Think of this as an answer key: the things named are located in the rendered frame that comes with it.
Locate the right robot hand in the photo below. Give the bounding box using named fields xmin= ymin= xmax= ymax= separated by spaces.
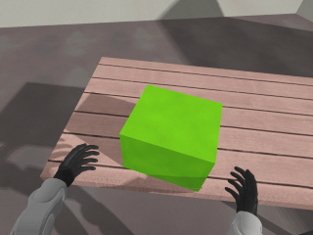
xmin=224 ymin=166 xmax=258 ymax=216

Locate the table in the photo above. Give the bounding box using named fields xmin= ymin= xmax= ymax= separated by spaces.
xmin=40 ymin=57 xmax=313 ymax=235

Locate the left robot hand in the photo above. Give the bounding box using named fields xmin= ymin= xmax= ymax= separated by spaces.
xmin=53 ymin=143 xmax=100 ymax=188

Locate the right robot forearm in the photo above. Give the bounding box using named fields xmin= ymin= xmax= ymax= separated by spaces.
xmin=226 ymin=211 xmax=263 ymax=235

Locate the carton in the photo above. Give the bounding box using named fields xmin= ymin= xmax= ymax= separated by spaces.
xmin=119 ymin=84 xmax=223 ymax=192

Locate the left robot forearm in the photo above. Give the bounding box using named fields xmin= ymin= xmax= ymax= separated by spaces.
xmin=10 ymin=178 xmax=67 ymax=235

